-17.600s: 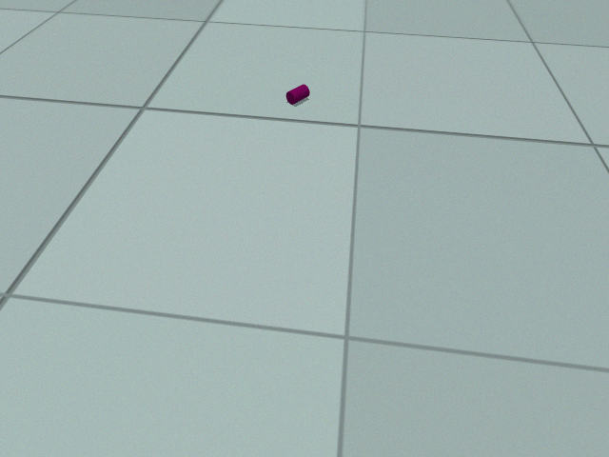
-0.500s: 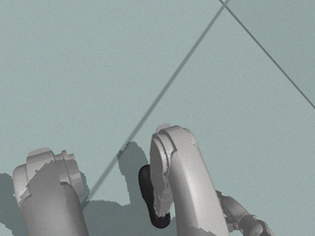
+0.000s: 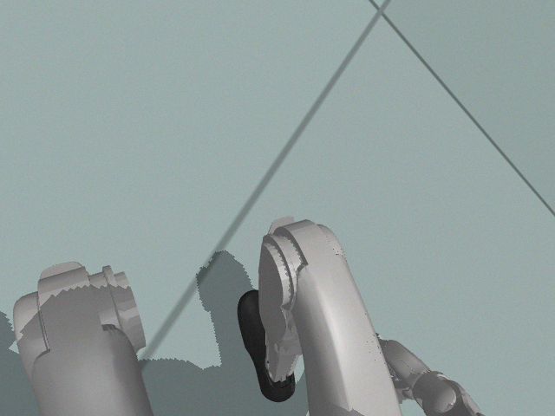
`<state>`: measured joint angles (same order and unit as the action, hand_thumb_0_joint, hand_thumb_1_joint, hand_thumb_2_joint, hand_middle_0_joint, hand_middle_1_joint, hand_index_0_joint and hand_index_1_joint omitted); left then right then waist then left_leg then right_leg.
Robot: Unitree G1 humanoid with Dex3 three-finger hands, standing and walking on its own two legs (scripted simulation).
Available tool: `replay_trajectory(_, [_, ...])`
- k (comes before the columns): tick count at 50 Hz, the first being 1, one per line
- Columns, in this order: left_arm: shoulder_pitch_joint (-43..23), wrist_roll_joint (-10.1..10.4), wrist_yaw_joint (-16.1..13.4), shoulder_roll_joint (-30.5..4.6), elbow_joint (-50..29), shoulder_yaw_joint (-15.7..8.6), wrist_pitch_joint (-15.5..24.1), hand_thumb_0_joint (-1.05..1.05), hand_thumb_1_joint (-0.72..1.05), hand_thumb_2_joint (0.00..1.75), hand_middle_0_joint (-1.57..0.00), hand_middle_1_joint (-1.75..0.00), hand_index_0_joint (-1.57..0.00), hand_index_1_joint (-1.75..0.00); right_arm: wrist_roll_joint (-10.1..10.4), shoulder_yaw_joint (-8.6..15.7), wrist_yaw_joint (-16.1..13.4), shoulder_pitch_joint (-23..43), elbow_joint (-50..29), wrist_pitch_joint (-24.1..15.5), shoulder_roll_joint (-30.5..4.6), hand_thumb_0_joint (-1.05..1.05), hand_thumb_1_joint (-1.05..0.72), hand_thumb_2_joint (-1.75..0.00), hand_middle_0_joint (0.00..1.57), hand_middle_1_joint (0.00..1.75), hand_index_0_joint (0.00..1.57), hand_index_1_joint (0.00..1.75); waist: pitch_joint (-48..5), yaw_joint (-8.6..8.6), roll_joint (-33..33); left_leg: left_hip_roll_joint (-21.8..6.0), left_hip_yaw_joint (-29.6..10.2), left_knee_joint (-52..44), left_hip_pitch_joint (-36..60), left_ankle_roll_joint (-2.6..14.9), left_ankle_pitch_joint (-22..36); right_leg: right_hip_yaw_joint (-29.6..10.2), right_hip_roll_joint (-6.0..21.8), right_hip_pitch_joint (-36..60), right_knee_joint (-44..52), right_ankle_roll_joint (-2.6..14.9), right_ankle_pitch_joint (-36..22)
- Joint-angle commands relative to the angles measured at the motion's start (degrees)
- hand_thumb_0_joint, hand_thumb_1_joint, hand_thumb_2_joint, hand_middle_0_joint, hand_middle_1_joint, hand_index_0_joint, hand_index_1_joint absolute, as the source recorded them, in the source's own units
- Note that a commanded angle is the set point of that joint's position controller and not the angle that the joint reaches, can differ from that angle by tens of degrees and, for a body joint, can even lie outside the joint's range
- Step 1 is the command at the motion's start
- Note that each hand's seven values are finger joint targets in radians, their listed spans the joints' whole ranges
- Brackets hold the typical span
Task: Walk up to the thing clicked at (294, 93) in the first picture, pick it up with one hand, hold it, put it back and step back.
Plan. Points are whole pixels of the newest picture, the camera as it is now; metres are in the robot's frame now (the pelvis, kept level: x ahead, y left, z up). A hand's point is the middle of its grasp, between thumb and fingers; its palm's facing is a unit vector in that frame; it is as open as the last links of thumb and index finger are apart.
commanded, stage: rest palm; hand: left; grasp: from above
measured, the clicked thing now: out of the picture +0.39 +0.39 -0.25
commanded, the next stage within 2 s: close in 0.10 s
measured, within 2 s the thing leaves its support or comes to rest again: neither
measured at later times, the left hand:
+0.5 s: hand out of the picture +0.37 +0.38 -0.24, palm faces -0.46 -0.19 -0.87, open 13.5 cm
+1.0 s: hand out of the picture +0.37 +0.38 -0.23, palm faces -0.46 -0.19 -0.87, open 11.8 cm
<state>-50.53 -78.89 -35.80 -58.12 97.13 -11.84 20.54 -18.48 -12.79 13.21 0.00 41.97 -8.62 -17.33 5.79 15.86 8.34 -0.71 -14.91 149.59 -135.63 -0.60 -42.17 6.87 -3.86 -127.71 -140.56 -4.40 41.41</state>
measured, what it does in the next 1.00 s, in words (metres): stands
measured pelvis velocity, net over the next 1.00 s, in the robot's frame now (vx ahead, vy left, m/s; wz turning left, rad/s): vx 0.00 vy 0.00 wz -0.01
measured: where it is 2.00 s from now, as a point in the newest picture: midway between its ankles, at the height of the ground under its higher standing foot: (201, 394)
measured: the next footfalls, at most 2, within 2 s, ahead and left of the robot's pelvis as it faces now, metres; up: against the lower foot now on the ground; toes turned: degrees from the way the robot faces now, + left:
none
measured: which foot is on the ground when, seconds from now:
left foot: down 0.00-1.00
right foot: down 0.00-1.00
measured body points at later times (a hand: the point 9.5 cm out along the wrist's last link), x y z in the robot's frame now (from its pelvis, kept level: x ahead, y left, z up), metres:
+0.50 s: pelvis +0.00 +0.00 +0.00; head +0.24 +0.14 +0.35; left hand +0.39 +0.38 -0.19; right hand +0.11 -0.26 -0.07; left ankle +0.06 +0.13 -0.25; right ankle +0.10 -0.13 -0.25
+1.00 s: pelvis +0.00 +0.00 +0.00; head +0.24 +0.15 +0.35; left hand +0.39 +0.39 -0.18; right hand +0.11 -0.26 -0.07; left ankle +0.06 +0.13 -0.25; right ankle +0.10 -0.13 -0.25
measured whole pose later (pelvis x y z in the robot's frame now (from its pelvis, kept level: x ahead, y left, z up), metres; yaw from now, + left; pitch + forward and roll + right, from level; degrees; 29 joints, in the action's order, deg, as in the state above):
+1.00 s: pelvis +0.00 +0.00 +0.00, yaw +0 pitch +26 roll -14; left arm -49.9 -76.9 -33.2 -59.4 95.5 -12.4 21.4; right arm -17.7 -13.1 13.3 -0.6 41.4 -9.1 -18.3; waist 6.5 15.5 8.3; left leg -0.6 -15.4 149.6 -135.6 -0.8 -41.8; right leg 7.3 -3.8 -127.6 -140.2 -4.4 40.8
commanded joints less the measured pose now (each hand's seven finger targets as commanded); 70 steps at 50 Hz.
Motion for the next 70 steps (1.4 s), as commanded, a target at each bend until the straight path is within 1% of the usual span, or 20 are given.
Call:
replay_trajectory(1, [-11.9,1.7,-2.3,-15.5,-6.8,-0.8,0.1,0.0,-0.54,1.01,-0.07,-1.0,-0.05,-1.02,0.4,5.8,-0.5,-7.3,-0.6,-0.7,-18.8,0.0,-0.9,-0.9,0.2,0.3,0.2,0.3,-36.1,0.53,-29.4,-1.0,7.2,-16.5,29.6,0.8,12.8,7.7,-1.4,15.1,11.2,5.02,-15.6])
replay_trajectory(8, [-10.0,1.9,-1.0,-14.2,-5.5,-0.3,-0.3,0.0,-0.54,1.0,-0.07,-1.0,-0.05,-1.02,0.1,5.9,0.3,-8.0,-0.8,-1.0,-18.9,0.0,-0.9,-0.9,0.2,0.3,0.2,0.3,-35.4,0.86,-30.9,-1.2,6.5,-16.7,32.1,0.33,15.5,8.7,-1.2,13.9,9.5,4.78,-17.4])
replay_trajectory(9, [-10.0,2.3,-1.2,-17.0,-5.2,-2.4,-0.1,0.0,-0.54,1.01,-0.07,-1.0,-0.05,-1.02,0.2,5.1,0.4,-8.3,0.0,-0.9,-18.3,0.0,-0.9,-0.9,0.2,0.3,0.2,0.3,-34.6,0.61,-30.5,-1.3,6.3,-16.6,30.7,0.42,14.4,8.7,-1.2,14.3,9.3,4.82,-16.7])
replay_trajectory(11, [-9.9,2.7,-1.3,-16.8,-6.2,-3.0,0.3,0.0,-0.52,1.04,-0.12,-0.95,-0.08,-0.99,0.5,5.6,0.2,-8.3,0.0,-0.7,-18.7,0.0,-0.89,-0.9,0.2,0.3,0.2,0.3,-35.1,0.44,-29.8,-1.2,6.6,-16.7,29.4,0.53,13.8,8.2,-1.2,15.4,10.4,4.93,-16.5])
replay_trajectory(14, [-9.9,2.1,-0.6,-15.1,-4.6,-0.8,0.4,0.0,-0.46,0.99,-0.16,-0.91,-0.12,-0.95,0.3,5.6,0.3,-8.3,-0.5,-0.5,-19.0,0.0,-0.89,-0.9,0.2,0.3,0.2,0.3,-33.8,1.57,-28.7,-1.2,6.8,-16.1,28.8,0.69,13.4,8.2,-1.4,14.8,10.4,4.86,-16.3])
replay_trajectory(23, [-11.7,2.2,-1.5,-18.1,-7.6,-2.1,1.9,0.0,-0.36,0.9,-0.22,-0.85,-0.2,-0.88,0.4,5.4,-0.4,-8.2,-0.1,-0.5,-19.5,0.0,-0.89,-0.9,0.2,0.3,0.2,0.3,-35.4,0.9,-28.8,-1.5,7.0,-15.8,29.1,0.82,13.0,7.5,-1.6,16.8,11.7,4.92,-15.8])
replay_trajectory(25, [-13.1,2.4,-1.7,-16.1,-8.9,0.0,1.8,0.0,-0.34,0.88,-0.24,-0.83,-0.21,-0.85,0.3,5.0,-0.5,-7.4,-0.7,-0.5,-19.2,0.0,-0.89,-0.9,0.2,0.3,0.2,0.3,-35.9,1.3,-28.2,-1.4,7.0,-15.6,29.0,0.84,13.1,7.7,-1.6,16.2,11.5,4.88,-15.9])
replay_trajectory(32, [-9.1,2.0,-1.6,-16.5,-5.8,-1.4,-0.1,0.0,-0.28,0.84,-0.28,-0.8,-0.26,-0.82,0.6,5.3,-0.5,-7.5,-0.3,-0.6,-19.4,0.0,-0.89,-0.9,0.2,0.3,0.2,0.3,-35.6,-0.27,-30.5,-1.4,6.6,-17.1,30.8,0.31,14.3,8.4,-1.6,14.8,10.5,5.31,-16.3])
replay_trajectory(41, [-10.5,2.6,-0.1,-17.4,-5.1,-1.8,-0.1,0.0,-0.17,0.76,-0.35,-0.75,-0.34,-0.76,0.9,5.4,-0.2,-8.6,-0.5,-1.0,-19.4,0.0,-0.89,-0.9,0.2,0.3,0.2,0.3,-33.3,1.36,-28.7,-1.4,6.6,-16.2,28.6,0.7,12.4,8.1,-1.2,14.5,10.5,4.99,-15.6])
replay_trajectory(43, [-10.0,3.0,0.1,-17.9,-7.5,-3.0,0.4,0.0,-0.14,0.75,-0.38,-0.74,-0.37,-0.75,1.2,5.9,-0.4,-8.7,-0.4,-0.8,-19.5,0.0,-0.89,-0.9,0.2,0.3,0.2,0.3,-34.7,0.25,-29.0,-1.4,6.6,-16.8,28.7,0.58,12.7,7.8,-1.4,15.6,11.1,5.14,-15.3])
replay_trajectory(45, [-11.1,3.5,0.7,-14.8,-7.8,-0.6,0.9,0.0,-0.11,0.72,-0.39,-0.73,-0.39,-0.73,1.2,5.9,-0.3,-8.0,-0.8,-0.9,-19.3,0.0,-0.89,-0.9,0.2,0.3,0.2,0.3,-35.1,1.02,-29.1,-1.4,6.5,-16.6,29.7,0.48,13.3,8.2,-1.3,15.0,10.9,5.01,-15.8])
replay_trajectory(46, [-10.7,3.7,0.6,-16.3,-7.0,-1.7,1.1,0.0,-0.09,0.73,-0.41,-0.73,-0.4,-0.73,1.1,5.7,-0.4,-8.2,-0.4,-0.8,-19.4,0.0,-0.89,-0.9,0.2,0.3,0.2,0.3,-35.2,0.97,-29.1,-1.4,6.1,-16.7,29.9,0.44,13.3,8.7,-1.4,14.9,10.6,4.98,-15.7])
replay_trajectory(52, [-10.1,2.8,0.6,-14.3,-6.7,0.2,2.1,0.0,0.03,0.67,-0.48,-0.71,-0.49,-0.7,1.0,5.5,-0.3,-7.9,-0.9,-0.4,-19.0,0.0,-0.89,-0.9,0.2,0.3,0.2,0.3,-33.5,1.1,-28.8,-1.3,6.8,-16.1,28.3,0.57,12.8,7.8,-1.5,15.2,11.0,5.0,-15.8])
replay_trajectory(53, [-8.9,2.9,0.0,-15.8,-6.8,-1.7,2.1,0.0,0.04,0.67,-0.48,-0.72,-0.5,-0.7,1.0,5.5,-0.5,-8.4,-0.5,-0.2,-19.2,0.0,-0.89,-0.9,0.2,0.3,0.2,0.3,-35.4,0.19,-28.0,-1.4,6.7,-16.2,29.0,0.7,13.9,7.8,-1.7,16.8,11.7,4.9,-16.8])
replay_trajectory(58, [-10.6,2.4,-1.2,-17.7,-8.4,-2.9,1.9,0.0,0.1,0.6,-0.51,-0.69,-0.54,-0.66,0.9,5.1,-0.5,-9.1,-0.2,0.2,-19.2,0.0,-0.89,-0.9,0.2,0.3,0.2,0.3,-37.3,0.27,-29.3,-1.6,6.5,-16.0,30.3,0.62,16.7,8.0,-1.7,17.5,11.0,4.94,-19.1])
replay_trajectory(60, [-14.4,2.8,-1.2,-16.0,-10.8,-0.6,1.9,0.0,0.14,0.59,-0.54,-0.68,-0.57,-0.65,0.8,5.0,-0.4,-7.6,-0.3,-0.2,-18.8,0.0,-0.89,-0.9,0.2,0.3,0.2,0.3,-36.2,0.76,-30.1,-1.4,6.6,-16.6,29.8,0.41,14.3,8.4,-1.4,15.2,10.6,5.12,-16.7])
replay_trajectory(64, [-11.2,2.1,-1.4,-18.2,-8.8,-2.6,1.3,0.0,0.25,0.61,-0.62,-0.68,-0.65,-0.65,1.0,5.5,-0.7,-7.9,-0.6,-0.2,-19.8,0.0,-0.89,-0.9,0.2,0.3,0.2,0.3,-35.9,-0.09,-29.9,-1.3,6.6,-16.9,29.4,0.38,13.4,8.4,-1.5,14.9,10.5,5.1,-15.7])
replay_trajectory(66, [-11.3,2.1,-1.1,-15.3,-6.3,-0.3,0.8,0.0,0.28,0.62,-0.67,-0.67,-0.69,-0.64,0.7,4.9,-0.6,-7.5,-1.1,-0.5,-19.0,0.0,-0.89,-0.9,0.2,0.3,0.2,0.3,-33.2,1.06,-29.4,-1.3,6.8,-16.7,27.7,0.62,11.8,8.1,-1.6,14.1,10.9,5.18,-14.8])
replay_trajectory(69, [-11.3,2.3,-1.2,-17.3,-8.1,-2.2,0.8,0.0,0.35,0.64,-0.74,-0.65,-0.75,-0.63,1.0,5.7,-0.7,-8.0,-0.6,-0.6,-19.7,0.0,-0.89,-0.9,0.2,0.3,0.2,0.3,-35.4,-0.01,-29.8,-1.2,6.7,-17.1,28.9,0.45,12.1,8.3,-1.5,14.4,10.8,5.17,-14.7])
replay_trajectory(70, [-10.4,1.6,-0.9,-16.7,-5.0,-0.8,0.2,0.0,0.37,0.64,-0.75,-0.65,-0.76,-0.63,1.0,5.5,-0.6,-7.8,-0.6,-0.8,-19.6,0.0,-0.89,-0.9,0.2,0.3,0.2,0.3,-33.7,1.0,-28.8,-1.3,6.6,-16.3,28.7,0.54,11.8,8.2,-1.3,13.3,10.3,5.12,-14.6])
